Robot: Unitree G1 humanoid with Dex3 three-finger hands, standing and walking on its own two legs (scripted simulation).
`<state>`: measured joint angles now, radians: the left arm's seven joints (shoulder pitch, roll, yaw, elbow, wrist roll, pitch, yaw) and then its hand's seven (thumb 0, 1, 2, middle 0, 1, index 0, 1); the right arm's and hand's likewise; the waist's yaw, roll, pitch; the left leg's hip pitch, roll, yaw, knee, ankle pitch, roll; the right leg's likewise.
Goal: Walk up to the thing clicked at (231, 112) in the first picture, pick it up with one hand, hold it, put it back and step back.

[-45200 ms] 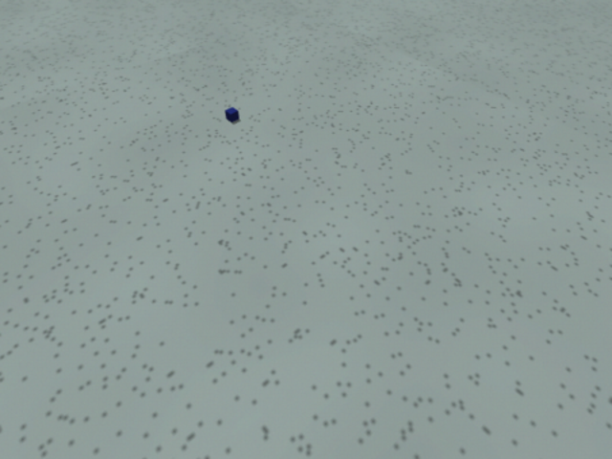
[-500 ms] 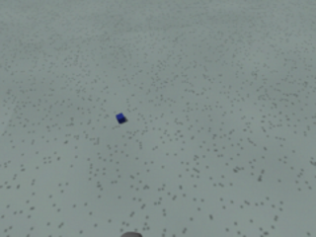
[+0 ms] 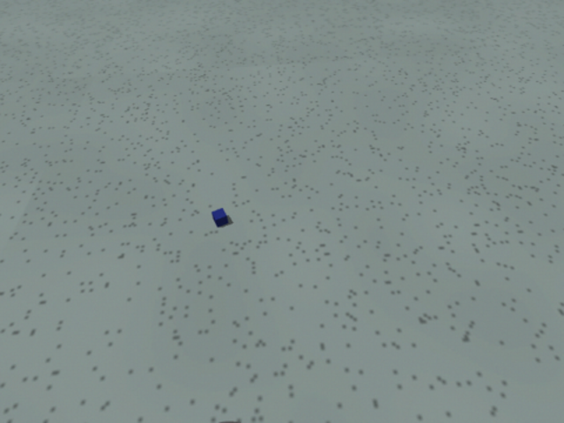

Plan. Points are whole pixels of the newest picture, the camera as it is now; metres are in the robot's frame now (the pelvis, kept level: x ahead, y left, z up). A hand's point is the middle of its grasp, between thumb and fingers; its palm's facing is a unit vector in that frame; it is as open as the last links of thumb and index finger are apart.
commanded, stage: step back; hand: left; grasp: from above
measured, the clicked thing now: (220, 217) +1.07 +0.30 -0.74
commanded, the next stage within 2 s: stand in 0.42 s
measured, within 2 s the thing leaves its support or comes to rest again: neither
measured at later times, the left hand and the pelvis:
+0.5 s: hand out of the picture +0.13 +0.29 -0.15, palm faces +0.01 -0.94 -0.34, open 7.4 cm; pelvis +0.03 +0.03 +0.01, yaw +0 degrees
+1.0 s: hand out of the picture +0.10 +0.28 -0.14, palm faces -0.04 -0.94 -0.33, open 7.4 cm; pelvis +0.03 +0.03 +0.02, yaw -1 degrees
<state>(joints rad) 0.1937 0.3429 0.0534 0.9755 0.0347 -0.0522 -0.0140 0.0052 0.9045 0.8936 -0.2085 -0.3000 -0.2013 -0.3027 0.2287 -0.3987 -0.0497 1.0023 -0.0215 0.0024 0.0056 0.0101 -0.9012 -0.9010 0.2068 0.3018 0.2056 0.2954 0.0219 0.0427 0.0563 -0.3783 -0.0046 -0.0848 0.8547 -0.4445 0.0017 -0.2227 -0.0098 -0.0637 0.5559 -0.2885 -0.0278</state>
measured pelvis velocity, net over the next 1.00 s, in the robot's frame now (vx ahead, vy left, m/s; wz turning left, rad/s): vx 0.03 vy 0.03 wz -0.02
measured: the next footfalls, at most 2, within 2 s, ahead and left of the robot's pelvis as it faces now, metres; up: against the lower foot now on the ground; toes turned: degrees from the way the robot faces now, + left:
left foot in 0.10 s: +0.10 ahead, +0.15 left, +0.00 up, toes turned +1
